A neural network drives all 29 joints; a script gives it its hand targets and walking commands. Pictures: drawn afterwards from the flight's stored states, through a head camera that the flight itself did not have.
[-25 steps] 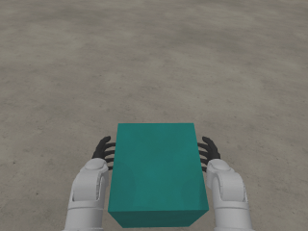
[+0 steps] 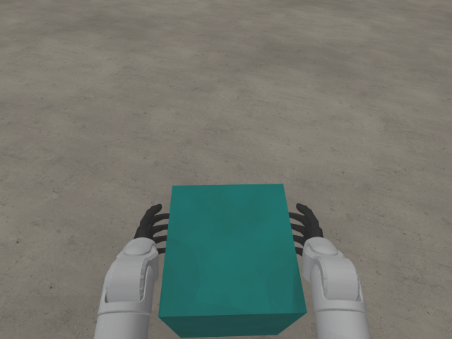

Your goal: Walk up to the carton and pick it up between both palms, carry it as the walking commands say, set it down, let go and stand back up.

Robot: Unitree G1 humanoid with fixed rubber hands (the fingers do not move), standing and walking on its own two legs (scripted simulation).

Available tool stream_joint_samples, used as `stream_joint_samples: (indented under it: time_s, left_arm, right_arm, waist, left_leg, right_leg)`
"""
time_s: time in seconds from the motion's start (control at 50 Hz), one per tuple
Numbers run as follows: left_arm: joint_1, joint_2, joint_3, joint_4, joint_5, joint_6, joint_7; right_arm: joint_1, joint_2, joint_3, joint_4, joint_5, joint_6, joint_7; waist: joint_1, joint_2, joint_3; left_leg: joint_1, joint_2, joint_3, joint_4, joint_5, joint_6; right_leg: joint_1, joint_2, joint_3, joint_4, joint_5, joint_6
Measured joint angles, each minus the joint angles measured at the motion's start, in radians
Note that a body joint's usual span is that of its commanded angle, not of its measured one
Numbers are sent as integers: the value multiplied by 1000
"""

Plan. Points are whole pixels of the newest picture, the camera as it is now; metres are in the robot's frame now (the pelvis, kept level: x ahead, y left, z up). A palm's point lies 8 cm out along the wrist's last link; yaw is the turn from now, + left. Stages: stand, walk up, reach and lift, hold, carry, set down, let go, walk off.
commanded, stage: carry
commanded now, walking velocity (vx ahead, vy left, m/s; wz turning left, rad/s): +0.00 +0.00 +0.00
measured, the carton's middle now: (228, 265) +0.27 +0.00 -0.03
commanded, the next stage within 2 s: hold in 0.48 s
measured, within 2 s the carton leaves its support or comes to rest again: neither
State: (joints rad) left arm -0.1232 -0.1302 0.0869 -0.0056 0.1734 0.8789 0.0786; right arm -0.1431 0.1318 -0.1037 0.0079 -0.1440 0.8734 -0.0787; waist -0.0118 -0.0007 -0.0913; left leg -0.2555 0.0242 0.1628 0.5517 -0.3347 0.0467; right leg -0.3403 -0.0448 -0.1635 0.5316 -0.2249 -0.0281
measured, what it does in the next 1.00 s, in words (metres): stands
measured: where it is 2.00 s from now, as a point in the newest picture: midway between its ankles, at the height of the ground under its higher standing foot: outside the picture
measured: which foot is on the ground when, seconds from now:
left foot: down 0.00-1.00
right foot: down 0.00-1.00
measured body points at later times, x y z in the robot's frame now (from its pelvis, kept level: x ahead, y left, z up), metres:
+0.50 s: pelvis +0.00 +0.00 +0.00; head -0.01 +0.00 +0.45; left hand +0.29 +0.14 +0.04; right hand +0.29 -0.15 +0.04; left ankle -0.02 +0.08 -0.73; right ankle +0.03 -0.10 -0.73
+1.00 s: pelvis -0.02 -0.03 +0.01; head -0.06 -0.03 +0.46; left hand +0.26 +0.14 +0.04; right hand +0.28 -0.16 +0.05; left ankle -0.03 +0.09 -0.73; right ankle +0.04 -0.13 -0.73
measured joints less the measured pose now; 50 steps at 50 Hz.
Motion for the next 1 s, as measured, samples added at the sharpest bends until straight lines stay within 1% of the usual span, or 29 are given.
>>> stream_joint_samples:
  time_s: [0.02, 0.06, 0.1, 0.16, 0.18, 0.22, 0.26, 0.28, 0.34, 0.38, 0.44, 0.48, 0.5, 0.52, 0.56, 0.58, 0.6, 0.62, 0.64, 0.66, 0.68, 0.72, 0.78, 0.84, 0.92, 0.98, 1.0]
  left_arm:
    - [3, 0, -5, -19, -4, 9, 5]
    - [-14, -1, 5, 23, 15, -15, -8]
    - [-8, -1, 8, 3, -2, -15, -4]
    - [-13, -1, 12, 7, -1, -13, -6]
    - [-18, -2, 15, 29, 7, -23, -10]
    - [-9, -1, 12, 7, -7, -16, -3]
    - [-17, -2, 16, 28, 2, -33, -9]
    - [-14, -1, 11, 20, 0, -34, -8]
    - [-6, 0, 1, -14, -6, -11, 1]
    - [-18, -2, 6, 21, 11, -18, -7]
    - [-17, -2, 7, 35, 6, -20, -4]
    - [-9, -1, -3, -8, -12, 1, 8]
    - [-16, -1, -2, 0, -4, -5, 3]
    - [-29, -3, 0, 33, 14, -33, -8]
    - [-30, -3, 1, 85, 34, -92, -17]
    - [-20, -2, -2, 93, 32, -109, -15]
    - [-2, 0, -11, 80, 22, -120, -12]
    - [18, 1, -21, 65, 12, -130, -8]
    - [32, 2, -30, 59, 3, -139, -4]
    - [42, 3, -36, 59, -5, -148, -3]
    - [46, 3, -40, 62, -10, -154, 0]
    - [45, 3, -43, 71, -17, -162, 4]
    - [22, 2, -30, 100, -17, -166, 1]
    - [-17, -1, -7, 148, -2, -159, -6]
    - [-65, -7, 26, 184, 21, -145, -17]
    - [-101, -13, 53, 223, 45, -140, -28]
    - [-109, -15, 59, 234, 52, -140, -32]
  right_arm:
    - [5, -1, 4, -18, 4, 6, -2]
    - [-8, 1, -3, 20, -13, -19, 7]
    - [-1, 0, 5, -6, -1, -11, -6]
    - [-6, 1, 6, -5, -6, -7, -5]
    - [-11, 1, 1, 17, -16, -17, 1]
    - [-2, 0, 7, -5, -2, -10, -8]
    - [-9, 1, 4, 12, -15, -24, -1]
    - [-5, 1, 4, 2, -11, -24, -3]
    - [-3, 0, 2, -25, 1, -3, -4]
    - [-10, 1, -5, 12, -15, -17, 6]
    - [-5, 1, -7, 23, -12, -22, 4]
    - [8, -1, -1, -20, 7, -4, -6]
    - [5, -1, -5, -15, 4, -12, -4]
    - [-3, 0, -13, 6, -9, -35, 3]
    - [-2, 1, -16, 49, -31, -88, 12]
    - [11, -1, -11, 55, -32, -106, 12]
    - [32, -3, -1, 39, -29, -116, 10]
    - [56, -5, 8, 19, -22, -125, 7]
    - [75, -5, 12, 3, -16, -130, 2]
    - [88, -6, 13, -10, -12, -131, -1]
    - [94, -6, 11, -14, -10, -132, -1]
    - [94, -5, 8, -19, -14, -130, 0]
    - [73, -5, 2, 0, -26, -124, 2]
    - [34, -3, -17, 53, -38, -122, 8]
    - [-18, 2, -37, 102, -50, -116, 11]
    - [-52, 8, -56, 147, -71, -116, 20]
    - [-58, 9, -61, 155, -73, -114, 19]
  waist:
    - [0, 1, 4]
    - [1, 4, 2]
    - [4, 7, 4]
    - [8, 5, 5]
    - [9, 4, -1]
    - [9, 4, 0]
    - [7, 1, 0]
    - [7, 1, 2]
    - [6, 3, 10]
    - [4, 1, 5]
    - [4, 0, 0]
    - [7, 1, 8]
    - [10, 2, 21]
    - [13, 7, 55]
    - [11, 12, 114]
    - [12, 12, 135]
    - [13, 16, 150]
    - [10, 17, 159]
    - [10, 17, 160]
    - [11, 18, 157]
    - [10, 19, 154]
    - [7, 20, 150]
    - [4, 21, 146]
    - [14, 17, 135]
    - [23, 11, 133]
    - [16, 7, 129]
    - [20, 6, 127]
  left_leg:
    - [-1, 0, -1, -1, 1, 0]
    - [4, 1, -3, -4, 3, -2]
    - [2, 5, -5, 2, 0, -3]
    - [5, 6, -4, 3, -2, -4]
    - [7, 6, -2, -1, -1, -4]
    - [8, 6, -1, -3, 0, -4]
    - [8, 5, -2, -3, 0, -4]
    - [6, 7, -3, 1, -1, -5]
    - [7, 8, 0, 7, -5, -4]
    - [9, 6, -1, 3, -4, -4]
    - [9, 6, -2, -2, -1, -4]
    - [9, 5, -2, -3, 0, -5]
    - [20, 5, -2, -6, 1, -4]
    - [54, -7, -30, -25, 31, -2]
    - [114, -24, -67, -56, 29, 0]
    - [135, -32, -88, -73, 32, -3]
    - [146, -37, -118, -86, 84, -8]
    - [150, -41, -137, -90, 83, -10]
    - [152, -46, -150, -96, 72, -11]
    - [152, -50, -161, -102, 62, -12]
    - [151, -53, -172, -105, 59, -12]
    - [155, -59, -187, -110, 65, -14]
    - [171, -60, -201, -118, 75, -18]
    - [183, -57, -203, -117, 78, -24]
    - [188, -51, -212, -103, 77, -33]
    - [189, -51, -225, -98, 80, -39]
    - [191, -50, -225, -99, 81, -40]
  right_leg:
    - [0, 0, -1, -1, 1, 0]
    - [6, 1, -3, -5, 2, -1]
    - [7, 4, -5, -7, 2, -3]
    - [10, 6, -3, -7, 2, -4]
    - [10, 6, -1, -8, 2, -4]
    - [10, 7, 0, -9, 2, -3]
    - [10, 6, -1, -8, 1, -2]
    - [10, 6, -2, -7, 1, -2]
    - [10, 7, 1, -3, 0, -2]
    - [12, 5, 0, -4, 0, -2]
    - [12, 5, -1, -7, 0, -2]
    - [11, 4, 0, -6, 0, -2]
    - [21, 6, 1, -10, 2, -2]
    - [56, 19, 30, -27, 23, -6]
    - [115, 34, 71, -54, 21, 0]
    - [136, 42, 100, -72, 31, 15]
    - [148, 55, 129, -85, 40, 17]
    - [157, 64, 157, -97, 42, 15]
    - [161, 67, 176, -107, 46, 27]
    - [163, 69, 181, -113, 52, 32]
    - [165, 71, 191, -118, 52, 26]
    - [173, 70, 197, -123, 55, 29]
    - [193, 70, 189, -130, 60, 23]
    - [202, 75, 191, -126, 62, 16]
    - [210, 83, 187, -116, 62, 8]
    - [216, 85, 179, -114, 64, 4]
    - [217, 87, 181, -115, 65, 3]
